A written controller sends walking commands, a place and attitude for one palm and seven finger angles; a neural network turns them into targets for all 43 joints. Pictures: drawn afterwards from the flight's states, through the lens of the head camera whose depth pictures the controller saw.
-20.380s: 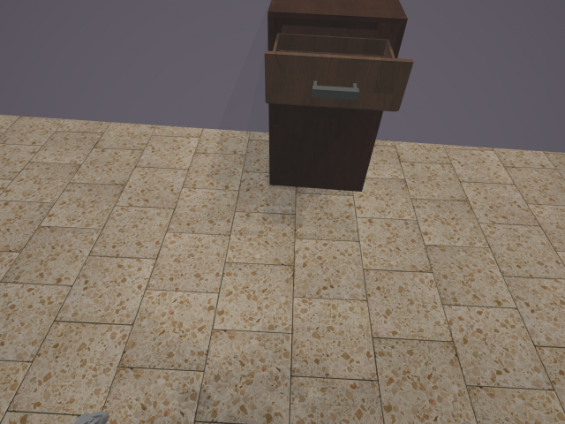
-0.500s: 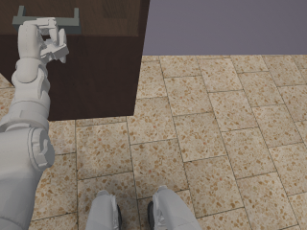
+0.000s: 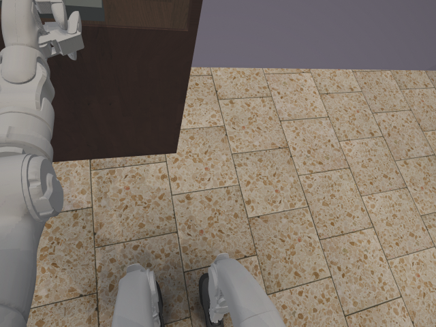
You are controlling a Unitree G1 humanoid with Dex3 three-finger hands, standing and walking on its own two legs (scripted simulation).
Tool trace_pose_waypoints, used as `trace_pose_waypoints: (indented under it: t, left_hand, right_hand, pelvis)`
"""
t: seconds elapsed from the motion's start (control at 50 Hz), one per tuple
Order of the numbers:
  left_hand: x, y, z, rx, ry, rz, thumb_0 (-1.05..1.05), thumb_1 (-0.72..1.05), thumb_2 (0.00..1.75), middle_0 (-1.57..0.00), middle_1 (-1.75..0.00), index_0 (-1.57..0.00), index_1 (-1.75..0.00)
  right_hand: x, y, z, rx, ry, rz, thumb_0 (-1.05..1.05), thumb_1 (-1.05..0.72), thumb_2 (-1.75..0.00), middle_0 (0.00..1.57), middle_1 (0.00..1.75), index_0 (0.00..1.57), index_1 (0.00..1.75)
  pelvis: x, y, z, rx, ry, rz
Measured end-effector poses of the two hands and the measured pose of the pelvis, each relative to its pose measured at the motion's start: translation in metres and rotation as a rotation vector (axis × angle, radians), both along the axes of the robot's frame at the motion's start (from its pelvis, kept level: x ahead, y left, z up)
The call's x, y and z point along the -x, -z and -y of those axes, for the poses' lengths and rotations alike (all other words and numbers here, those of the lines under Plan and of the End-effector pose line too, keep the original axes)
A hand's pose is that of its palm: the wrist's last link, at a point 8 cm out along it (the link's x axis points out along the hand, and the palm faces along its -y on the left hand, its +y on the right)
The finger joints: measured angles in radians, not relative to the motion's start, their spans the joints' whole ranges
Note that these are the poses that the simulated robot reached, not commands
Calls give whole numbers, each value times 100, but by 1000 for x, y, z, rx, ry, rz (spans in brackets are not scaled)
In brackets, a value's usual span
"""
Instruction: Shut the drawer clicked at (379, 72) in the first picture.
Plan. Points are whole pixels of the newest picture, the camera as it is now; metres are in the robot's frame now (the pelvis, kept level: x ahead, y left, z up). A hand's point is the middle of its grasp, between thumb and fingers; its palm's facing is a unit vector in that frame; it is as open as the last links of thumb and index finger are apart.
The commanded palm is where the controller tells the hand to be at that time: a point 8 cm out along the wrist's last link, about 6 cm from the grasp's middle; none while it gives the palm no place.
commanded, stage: push the drawer shut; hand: left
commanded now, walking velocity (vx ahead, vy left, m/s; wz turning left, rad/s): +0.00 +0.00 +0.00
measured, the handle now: out of the picture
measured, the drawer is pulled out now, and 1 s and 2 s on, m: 0.00 0.00 0.00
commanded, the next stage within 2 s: pull the fist back off the drawer in 0.16 s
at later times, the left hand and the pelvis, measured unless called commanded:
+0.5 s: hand (71, 29) +0.59 +0.15 +0.09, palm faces +0.02 -1.00 -0.05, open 3.4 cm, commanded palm +0.60 +0.15 +0.09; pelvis +0.00 +0.00 +0.00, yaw +0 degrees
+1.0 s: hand (80, 35) +0.58 +0.14 +0.09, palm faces +0.03 -1.00 -0.02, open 3.2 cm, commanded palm +0.56 +0.18 +0.09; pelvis +0.03 -0.01 +0.02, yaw -1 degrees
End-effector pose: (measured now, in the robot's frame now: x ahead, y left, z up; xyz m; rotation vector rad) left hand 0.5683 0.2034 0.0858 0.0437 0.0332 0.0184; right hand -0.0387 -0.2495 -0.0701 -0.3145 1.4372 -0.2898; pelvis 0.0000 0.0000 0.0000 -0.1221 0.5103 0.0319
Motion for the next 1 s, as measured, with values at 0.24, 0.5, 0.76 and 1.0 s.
trace_pose_waypoints:
  t: [0.24, 0.5, 0.76, 1.0]
  left_hand:
    - [-1, -3, -1, -3, 0, -1, 6, 53, 93, -140, -160, -140, -160]
    - [0, -3, 0, -3, -4, 3, 5, 54, 93, -140, -160, -140, -160]
    - [4, 1, 5, 10, 2, 5, 1, 63, 92, -140, -160, -140, -160]
    - [11, -2, 13, 24, -9, 7, 2, 82, 89, -140, -160, -140, -160]
  right_hand:
    - [13, -2, -4, -6, 5, -15, 0, -90, -90, 20, 30, 20, 30]
    - [1, 0, 4, -15, -19, -19, 0, -90, -90, 20, 30, 20, 30]
    - [-20, 7, 12, -45, -17, -7, 0, -91, -90, 20, 30, 20, 30]
    - [-49, 3, 11, -98, 27, 20, 0, -91, -90, 20, 30, 20, 30]
  pelvis:
    - [1, -1, -1, 0, 2, 0]
    - [-1, 0, 3, -2, -6, 0]
    - [-9, -2, 8, -11, 4, 13]
    - [-32, -19, 11, -36, 30, 46]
